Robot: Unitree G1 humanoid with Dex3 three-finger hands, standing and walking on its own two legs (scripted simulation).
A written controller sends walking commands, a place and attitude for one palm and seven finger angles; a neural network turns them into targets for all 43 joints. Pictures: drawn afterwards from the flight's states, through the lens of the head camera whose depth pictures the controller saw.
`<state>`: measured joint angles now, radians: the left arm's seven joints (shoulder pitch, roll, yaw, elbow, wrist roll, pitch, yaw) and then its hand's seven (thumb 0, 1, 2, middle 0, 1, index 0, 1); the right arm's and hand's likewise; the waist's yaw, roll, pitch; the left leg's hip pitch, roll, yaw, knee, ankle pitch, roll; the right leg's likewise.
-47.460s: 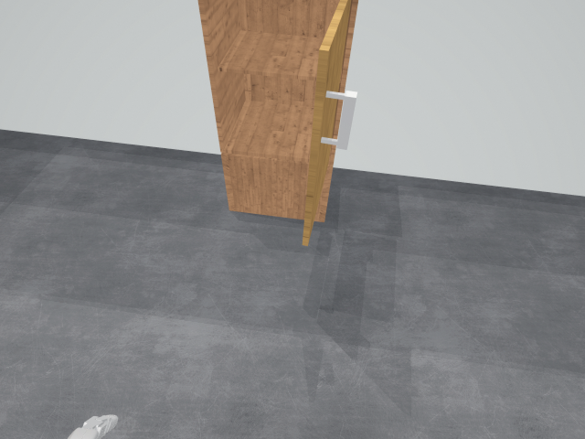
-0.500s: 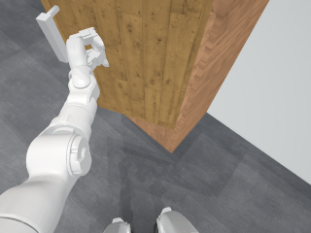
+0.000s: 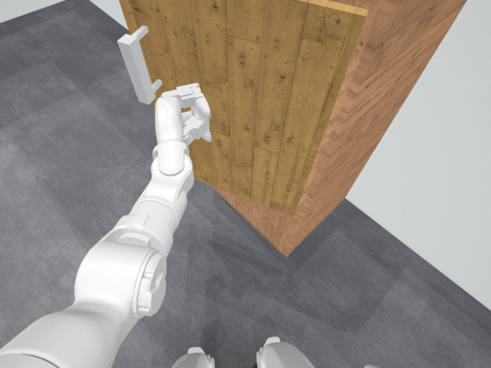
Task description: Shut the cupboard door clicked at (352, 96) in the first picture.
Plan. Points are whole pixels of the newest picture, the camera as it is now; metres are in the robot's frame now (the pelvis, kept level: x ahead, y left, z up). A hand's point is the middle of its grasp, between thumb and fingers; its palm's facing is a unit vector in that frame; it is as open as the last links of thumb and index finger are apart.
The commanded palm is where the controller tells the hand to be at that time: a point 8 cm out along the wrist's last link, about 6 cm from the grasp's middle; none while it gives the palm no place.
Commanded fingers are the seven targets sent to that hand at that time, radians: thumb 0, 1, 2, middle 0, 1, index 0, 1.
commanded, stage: draw the hand back to the body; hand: left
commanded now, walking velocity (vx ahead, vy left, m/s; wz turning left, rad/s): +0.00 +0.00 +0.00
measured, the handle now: (144, 65) +0.67 +0.14 +0.09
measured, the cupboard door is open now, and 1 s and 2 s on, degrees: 23 23 23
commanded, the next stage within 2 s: step back with the hand held close in 1.56 s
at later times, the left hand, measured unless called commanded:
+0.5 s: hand (121, 163) +0.38 +0.13 +0.15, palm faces +0.03 -1.00 -0.01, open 3.1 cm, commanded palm +0.33 +0.18 +0.16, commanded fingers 0.00 0.90 0.90 -1.11 -1.29 -1.11 -1.29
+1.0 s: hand out of the picture +0.25 +0.25 +0.20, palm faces +0.29 -0.91 -0.31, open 4.7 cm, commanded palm +0.20 +0.30 +0.22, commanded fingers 0.00 0.90 0.90 -0.42 -0.54 -0.42 -0.54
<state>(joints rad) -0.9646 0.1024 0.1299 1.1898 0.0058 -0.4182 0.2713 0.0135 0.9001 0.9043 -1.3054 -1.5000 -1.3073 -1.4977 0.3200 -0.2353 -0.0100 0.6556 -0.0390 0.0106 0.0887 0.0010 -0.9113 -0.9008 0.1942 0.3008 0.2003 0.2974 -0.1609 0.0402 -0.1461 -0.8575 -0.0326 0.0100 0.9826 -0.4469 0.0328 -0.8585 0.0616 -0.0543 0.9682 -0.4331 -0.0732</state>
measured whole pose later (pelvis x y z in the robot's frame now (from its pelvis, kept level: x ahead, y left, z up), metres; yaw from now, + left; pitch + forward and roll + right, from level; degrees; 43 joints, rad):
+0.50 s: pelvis +0.01 +0.01 +0.04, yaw -1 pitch +5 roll -1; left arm -0.28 0.15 0.06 0.40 -0.14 -0.21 0.05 0.01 0.90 0.90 -1.28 -1.47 -1.28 -1.47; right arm 0.28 -0.27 -0.01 0.59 0.05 0.00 0.00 0.01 -0.91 -0.90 0.19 0.30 0.20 0.30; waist -0.03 0.04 -0.10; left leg -0.45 -0.03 0.02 0.73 -0.38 0.05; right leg -0.45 0.07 -0.02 0.71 -0.35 -0.06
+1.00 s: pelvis +0.03 +0.04 +0.07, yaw +1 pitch -3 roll -1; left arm 0.31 0.32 0.16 -0.29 -0.08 0.00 0.07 0.01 0.90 0.90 -0.69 -0.83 -0.69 -0.82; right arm 0.19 -0.20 0.07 0.57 0.04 0.03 -0.04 0.01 -0.91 -0.90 0.20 0.30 0.20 0.30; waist 0.05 0.08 -0.02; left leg -0.12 -0.07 0.00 0.44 -0.27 0.08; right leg -0.10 0.03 -0.03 0.40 -0.25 -0.02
